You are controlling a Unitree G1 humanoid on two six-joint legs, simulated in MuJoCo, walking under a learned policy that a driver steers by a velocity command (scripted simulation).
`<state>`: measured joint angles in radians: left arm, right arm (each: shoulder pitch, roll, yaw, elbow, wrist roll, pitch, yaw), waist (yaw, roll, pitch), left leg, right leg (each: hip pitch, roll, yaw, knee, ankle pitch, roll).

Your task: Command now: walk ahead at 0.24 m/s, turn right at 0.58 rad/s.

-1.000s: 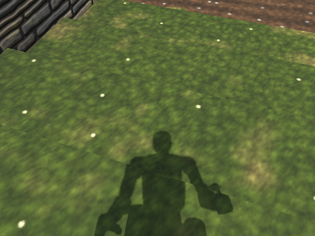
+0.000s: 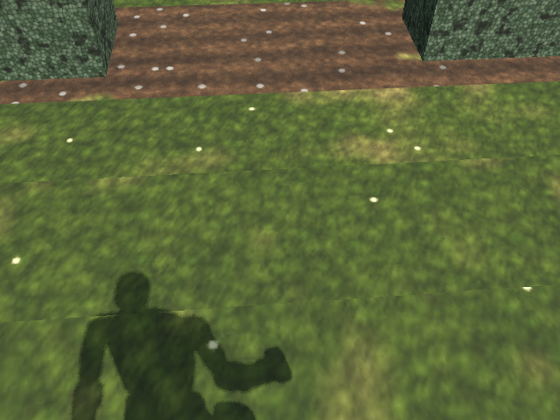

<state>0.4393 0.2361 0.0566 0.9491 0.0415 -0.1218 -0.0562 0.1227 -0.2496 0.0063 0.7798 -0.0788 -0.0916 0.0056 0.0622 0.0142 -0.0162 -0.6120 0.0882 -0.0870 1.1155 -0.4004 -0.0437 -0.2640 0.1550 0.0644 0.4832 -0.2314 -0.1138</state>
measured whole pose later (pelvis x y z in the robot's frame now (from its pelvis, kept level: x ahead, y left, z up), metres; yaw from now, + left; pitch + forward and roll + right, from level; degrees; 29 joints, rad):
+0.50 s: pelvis +0.23 +0.09 -0.16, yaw -8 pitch +3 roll +1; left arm 0.41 0.23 -0.03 0.85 0.07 -0.03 -0.05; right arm 0.41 -0.24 -0.01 0.94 -0.08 -0.06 0.07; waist 0.01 -0.02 -0.04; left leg -0.38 -0.03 0.11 0.60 -0.27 0.08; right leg -0.94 -0.01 0.06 1.85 -0.40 0.00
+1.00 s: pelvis +0.46 +0.00 -0.15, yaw -8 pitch +1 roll +0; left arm 0.07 0.21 0.04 0.79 0.04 -0.11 -0.03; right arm 0.44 -0.19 -0.03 1.01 -0.06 -0.10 0.05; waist -0.06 0.00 -0.01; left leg -0.26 0.03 -0.01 1.00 -0.42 0.06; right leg -0.32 0.02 -0.07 0.46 -0.16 -0.07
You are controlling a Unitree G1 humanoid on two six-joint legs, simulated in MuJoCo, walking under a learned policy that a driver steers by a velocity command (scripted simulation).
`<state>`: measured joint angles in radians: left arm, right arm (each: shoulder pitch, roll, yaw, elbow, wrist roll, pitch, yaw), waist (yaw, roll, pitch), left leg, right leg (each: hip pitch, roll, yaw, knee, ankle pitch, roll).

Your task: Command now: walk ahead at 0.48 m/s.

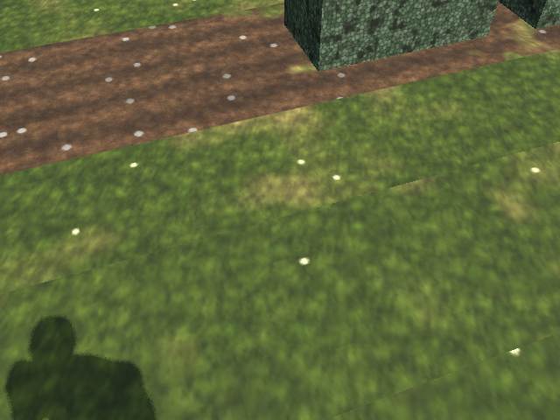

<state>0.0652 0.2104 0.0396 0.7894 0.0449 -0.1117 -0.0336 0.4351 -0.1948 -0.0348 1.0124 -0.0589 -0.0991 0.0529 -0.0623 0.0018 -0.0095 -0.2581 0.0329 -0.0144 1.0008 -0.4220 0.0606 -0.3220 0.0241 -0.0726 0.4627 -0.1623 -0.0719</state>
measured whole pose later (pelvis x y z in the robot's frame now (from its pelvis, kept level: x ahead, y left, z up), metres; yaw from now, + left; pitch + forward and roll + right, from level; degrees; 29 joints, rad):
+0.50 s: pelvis +0.27 +0.04 -0.02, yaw +0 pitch -1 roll +0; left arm 0.44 0.16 0.03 1.02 0.07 -0.10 -0.08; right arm 0.14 -0.20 -0.05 0.88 -0.07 -0.13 0.03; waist 0.00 0.00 0.02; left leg -0.37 -0.04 0.08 0.67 -0.29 0.08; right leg -0.27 0.02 0.04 1.20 -0.52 -0.05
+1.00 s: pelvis +0.56 -0.02 -0.12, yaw +1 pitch +0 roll +6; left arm 0.02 0.19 -0.02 0.85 0.09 -0.06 -0.06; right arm 0.69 -0.11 0.02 1.13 -0.07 -0.09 0.04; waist -0.19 -0.09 0.00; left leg -0.03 -0.06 0.05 1.02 -0.91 0.00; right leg -0.36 -0.13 -0.02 0.31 0.35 -0.05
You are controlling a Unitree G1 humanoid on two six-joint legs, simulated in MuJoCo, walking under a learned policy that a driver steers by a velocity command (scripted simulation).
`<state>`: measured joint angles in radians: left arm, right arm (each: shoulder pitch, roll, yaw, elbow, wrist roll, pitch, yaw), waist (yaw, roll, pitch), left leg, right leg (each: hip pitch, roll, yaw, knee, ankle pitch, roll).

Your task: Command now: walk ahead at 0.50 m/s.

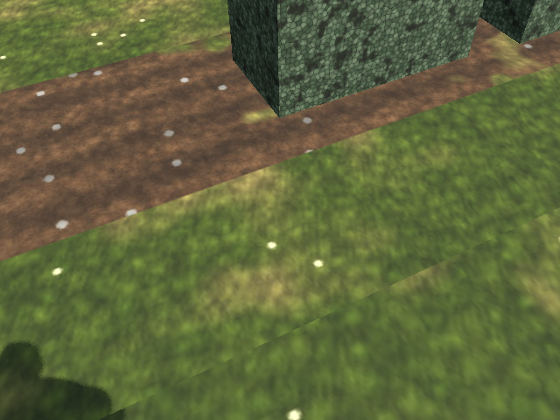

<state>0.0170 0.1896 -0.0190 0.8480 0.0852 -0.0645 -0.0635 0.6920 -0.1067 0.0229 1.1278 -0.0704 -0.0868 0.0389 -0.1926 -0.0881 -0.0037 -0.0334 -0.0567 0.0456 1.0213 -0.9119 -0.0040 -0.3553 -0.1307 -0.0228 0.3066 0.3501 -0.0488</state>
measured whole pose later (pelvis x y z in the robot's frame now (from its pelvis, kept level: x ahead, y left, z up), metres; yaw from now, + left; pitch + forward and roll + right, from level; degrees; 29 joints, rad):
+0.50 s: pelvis +0.29 +0.02 -0.05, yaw +12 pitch +0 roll -1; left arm 0.52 0.14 0.02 1.06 0.09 -0.10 -0.02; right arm 0.00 -0.20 -0.03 0.86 -0.05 -0.06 0.08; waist 0.06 0.02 0.01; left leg -0.57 0.03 0.02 0.62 -0.05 0.10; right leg 0.23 -0.04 -0.31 0.23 -0.44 0.05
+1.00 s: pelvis +0.56 +0.11 -0.08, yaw +31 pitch +0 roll -2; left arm 0.27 0.20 0.01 0.82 0.09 -0.14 -0.01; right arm 0.38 -0.22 -0.08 0.93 -0.07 -0.14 0.10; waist 0.00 0.03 0.00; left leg -0.51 -0.18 -0.20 1.34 -0.46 0.13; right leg -0.36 0.02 -0.06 0.84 -0.51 -0.05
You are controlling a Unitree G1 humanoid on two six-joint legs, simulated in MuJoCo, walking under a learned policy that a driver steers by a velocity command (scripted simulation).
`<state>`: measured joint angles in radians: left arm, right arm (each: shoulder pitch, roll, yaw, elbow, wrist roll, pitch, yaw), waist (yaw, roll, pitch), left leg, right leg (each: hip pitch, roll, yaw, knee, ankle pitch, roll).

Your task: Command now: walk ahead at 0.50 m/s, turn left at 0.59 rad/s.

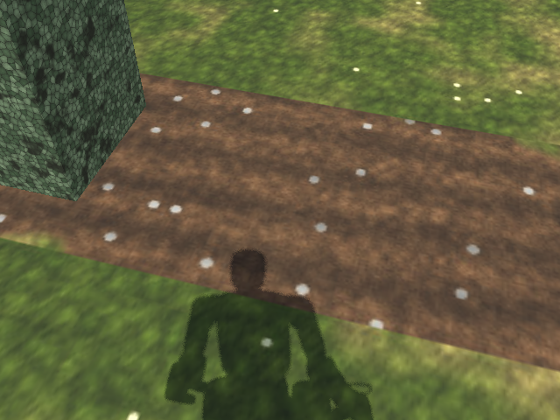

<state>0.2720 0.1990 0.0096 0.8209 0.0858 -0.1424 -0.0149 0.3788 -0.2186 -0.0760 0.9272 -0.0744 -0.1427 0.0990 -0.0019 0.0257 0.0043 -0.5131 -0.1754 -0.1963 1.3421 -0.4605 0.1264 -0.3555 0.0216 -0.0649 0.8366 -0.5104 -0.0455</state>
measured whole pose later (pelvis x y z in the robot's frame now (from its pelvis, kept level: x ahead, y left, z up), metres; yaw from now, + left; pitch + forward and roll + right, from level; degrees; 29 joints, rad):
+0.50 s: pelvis +0.25 +0.05 -0.12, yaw +14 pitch +3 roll +0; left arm 0.32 0.22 0.01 0.86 -0.03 -0.04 0.05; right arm 0.08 -0.21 -0.01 0.87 -0.01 0.00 0.02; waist 0.07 -0.03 0.04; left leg -0.45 -0.08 0.02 0.54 -0.14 0.11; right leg -0.69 -0.10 0.07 1.57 -0.50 0.09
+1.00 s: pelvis +0.31 +0.02 -0.11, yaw +1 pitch +4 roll +2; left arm 0.21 0.27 0.09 0.69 -0.01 0.05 0.06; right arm 0.05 -0.26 -0.08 0.79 0.00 0.02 -0.05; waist 0.03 -0.01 0.01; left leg -0.57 -0.06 -0.06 0.89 -0.35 -0.05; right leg -0.41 0.04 0.13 0.55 -0.20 -0.01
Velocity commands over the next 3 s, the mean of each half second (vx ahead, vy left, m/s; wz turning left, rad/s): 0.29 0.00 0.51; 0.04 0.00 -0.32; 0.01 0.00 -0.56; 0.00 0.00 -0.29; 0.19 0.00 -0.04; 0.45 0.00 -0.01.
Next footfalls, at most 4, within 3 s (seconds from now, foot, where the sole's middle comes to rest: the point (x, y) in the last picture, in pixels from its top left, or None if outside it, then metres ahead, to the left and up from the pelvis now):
0.34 left None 0.35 0.15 -0.89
0.70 right None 0.40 -0.09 -0.89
1.12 left None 0.40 0.13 -0.89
1.56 right None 0.36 -0.13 -0.89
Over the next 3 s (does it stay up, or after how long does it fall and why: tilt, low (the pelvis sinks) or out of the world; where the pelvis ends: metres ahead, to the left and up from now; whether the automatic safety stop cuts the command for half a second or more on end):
stays up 0.62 -0.23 -0.10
